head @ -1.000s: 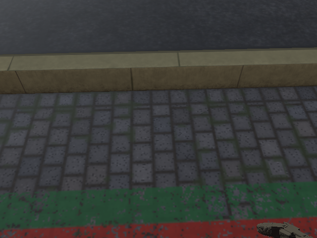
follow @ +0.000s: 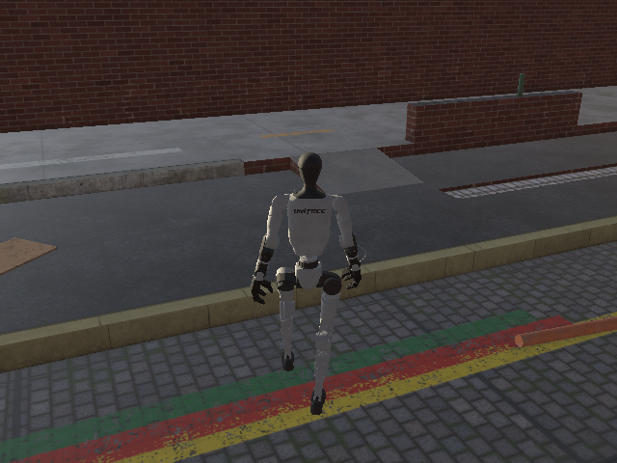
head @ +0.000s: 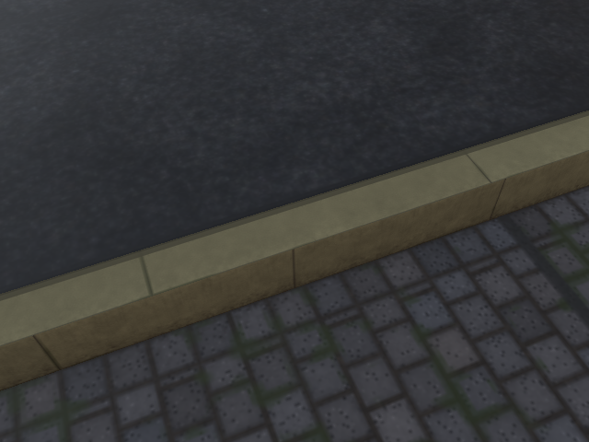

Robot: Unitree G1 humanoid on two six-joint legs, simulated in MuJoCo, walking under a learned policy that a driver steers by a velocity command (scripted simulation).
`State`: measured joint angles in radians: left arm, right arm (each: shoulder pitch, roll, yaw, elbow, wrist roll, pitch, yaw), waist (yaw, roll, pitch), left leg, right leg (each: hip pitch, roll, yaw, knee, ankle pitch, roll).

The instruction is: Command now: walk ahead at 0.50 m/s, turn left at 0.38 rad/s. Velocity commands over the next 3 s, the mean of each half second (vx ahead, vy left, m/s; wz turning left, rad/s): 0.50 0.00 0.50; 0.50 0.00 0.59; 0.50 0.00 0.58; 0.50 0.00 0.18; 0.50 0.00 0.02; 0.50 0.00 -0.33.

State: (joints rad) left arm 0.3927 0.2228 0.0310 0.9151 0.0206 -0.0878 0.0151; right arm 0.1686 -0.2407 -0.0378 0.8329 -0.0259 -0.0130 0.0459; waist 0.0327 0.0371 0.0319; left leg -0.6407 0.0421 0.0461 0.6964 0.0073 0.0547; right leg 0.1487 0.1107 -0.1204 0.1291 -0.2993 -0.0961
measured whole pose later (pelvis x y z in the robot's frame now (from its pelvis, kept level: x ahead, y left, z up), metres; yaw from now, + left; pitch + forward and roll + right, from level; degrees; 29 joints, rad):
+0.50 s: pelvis +0.29 +0.03 +0.01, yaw +17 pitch +2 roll +1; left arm 0.06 0.27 0.01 0.74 0.04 -0.04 -0.02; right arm 0.40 -0.28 -0.07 0.89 0.00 -0.05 0.01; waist -0.08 -0.04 0.04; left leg -0.02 -0.15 -0.15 0.29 -0.28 0.12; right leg -0.65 -0.09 0.05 0.68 -0.03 0.05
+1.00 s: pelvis +0.53 +0.08 +0.01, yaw +35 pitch +1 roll -2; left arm 0.36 0.26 0.04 0.85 0.03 -0.09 0.00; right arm 0.08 -0.27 -0.03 0.74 -0.04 0.00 0.06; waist 0.05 0.04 0.04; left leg -0.60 0.05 0.03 0.78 -0.13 0.04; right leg -0.04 -0.02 -0.22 0.29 -0.27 -0.01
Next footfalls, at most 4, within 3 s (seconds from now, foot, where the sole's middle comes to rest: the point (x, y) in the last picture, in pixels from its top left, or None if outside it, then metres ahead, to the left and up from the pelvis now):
0.10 left None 0.22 0.08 -0.77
0.60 right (336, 404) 0.57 -0.03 -0.77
1.10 left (219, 387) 0.60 0.25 -0.77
1.60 right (182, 230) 0.93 0.36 -0.60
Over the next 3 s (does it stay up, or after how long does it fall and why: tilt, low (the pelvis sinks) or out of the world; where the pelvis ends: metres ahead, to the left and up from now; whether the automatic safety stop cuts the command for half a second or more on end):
stays up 1.29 0.90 0.18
